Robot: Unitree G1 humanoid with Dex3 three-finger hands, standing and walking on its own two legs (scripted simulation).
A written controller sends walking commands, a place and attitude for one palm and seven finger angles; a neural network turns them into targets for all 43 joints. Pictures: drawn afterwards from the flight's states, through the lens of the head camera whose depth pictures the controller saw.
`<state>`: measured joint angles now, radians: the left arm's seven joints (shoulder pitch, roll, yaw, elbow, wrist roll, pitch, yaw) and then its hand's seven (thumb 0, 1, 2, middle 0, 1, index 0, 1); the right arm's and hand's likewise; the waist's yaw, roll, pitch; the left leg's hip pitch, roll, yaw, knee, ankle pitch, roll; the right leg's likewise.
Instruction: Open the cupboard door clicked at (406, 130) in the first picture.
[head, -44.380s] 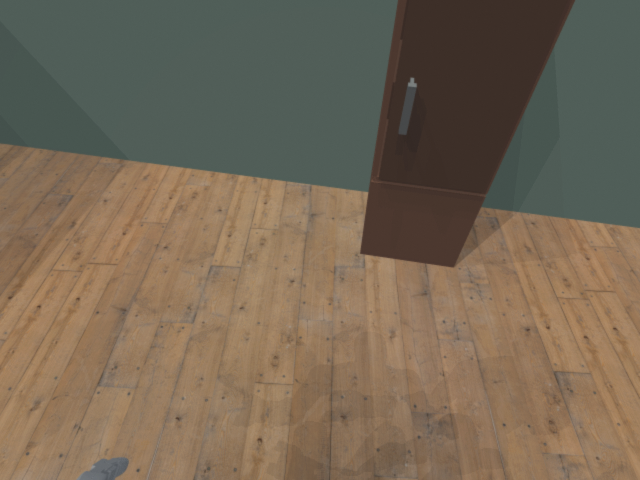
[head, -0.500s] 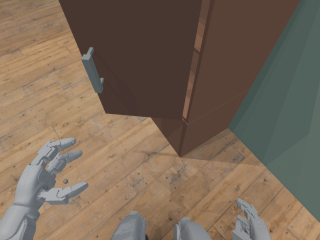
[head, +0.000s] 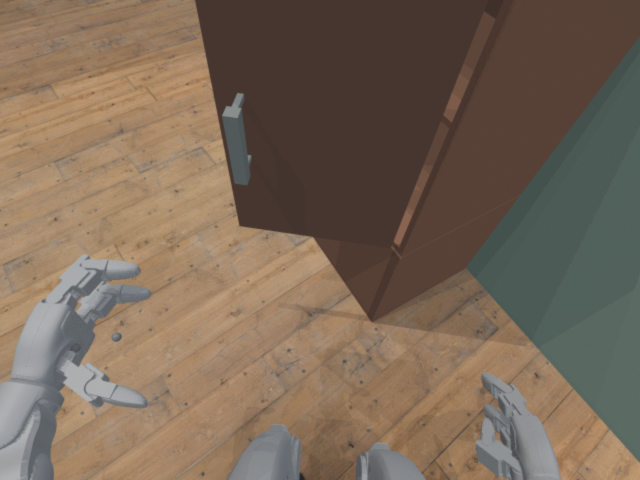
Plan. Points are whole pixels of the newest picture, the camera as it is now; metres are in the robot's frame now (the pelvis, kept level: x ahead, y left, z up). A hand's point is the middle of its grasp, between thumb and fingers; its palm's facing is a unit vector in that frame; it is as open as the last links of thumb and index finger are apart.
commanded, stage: raise the hand with hooked fingers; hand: left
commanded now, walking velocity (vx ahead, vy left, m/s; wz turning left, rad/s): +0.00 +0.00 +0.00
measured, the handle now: (240, 140) +0.60 +0.17 +0.03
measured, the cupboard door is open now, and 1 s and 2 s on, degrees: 51 51 51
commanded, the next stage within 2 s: move the hooked fingers beside the handle in 0.76 s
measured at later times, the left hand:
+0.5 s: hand (93, 316) +0.28 +0.28 +0.04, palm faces -0.08 -1.00 -0.06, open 14.0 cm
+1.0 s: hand (110, 308) +0.29 +0.27 +0.03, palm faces -0.04 -1.00 -0.06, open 14.0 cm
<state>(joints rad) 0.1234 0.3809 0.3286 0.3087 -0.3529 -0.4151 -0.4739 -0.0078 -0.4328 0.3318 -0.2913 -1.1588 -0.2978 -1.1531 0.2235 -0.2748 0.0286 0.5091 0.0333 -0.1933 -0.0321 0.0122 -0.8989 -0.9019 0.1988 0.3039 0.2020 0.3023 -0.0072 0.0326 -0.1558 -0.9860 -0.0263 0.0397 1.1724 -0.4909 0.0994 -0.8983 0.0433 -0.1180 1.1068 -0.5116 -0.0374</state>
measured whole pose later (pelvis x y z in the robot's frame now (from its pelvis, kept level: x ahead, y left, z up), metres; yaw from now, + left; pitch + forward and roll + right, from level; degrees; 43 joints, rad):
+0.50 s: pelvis +0.00 +0.02 +0.00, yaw -1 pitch +18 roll -5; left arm 0.02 0.45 0.41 0.40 -0.37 -0.37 -0.58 -0.01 -0.50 0.30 -0.30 -1.20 -0.30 -1.20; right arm 0.30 -0.31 0.02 0.52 0.04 -0.16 -0.03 0.01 -0.90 -0.90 0.20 0.30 0.20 0.30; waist -0.02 0.03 -0.15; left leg -1.01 -0.03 0.06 1.17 -0.49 0.10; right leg -0.93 0.04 -0.09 1.11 -0.50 -0.01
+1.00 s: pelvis +0.00 -0.01 -0.01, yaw +0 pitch +19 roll -5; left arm -0.06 0.46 0.42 0.48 -0.37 -0.39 -0.58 -0.01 -0.50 0.30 -0.30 -1.20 -0.30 -1.20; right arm 0.25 -0.30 0.04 0.53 0.04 -0.17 -0.04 0.01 -0.90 -0.90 0.20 0.30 0.20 0.30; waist -0.01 0.02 -0.16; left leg -1.04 -0.02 0.02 1.21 -0.50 0.09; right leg -0.95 0.06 -0.14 1.13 -0.52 -0.06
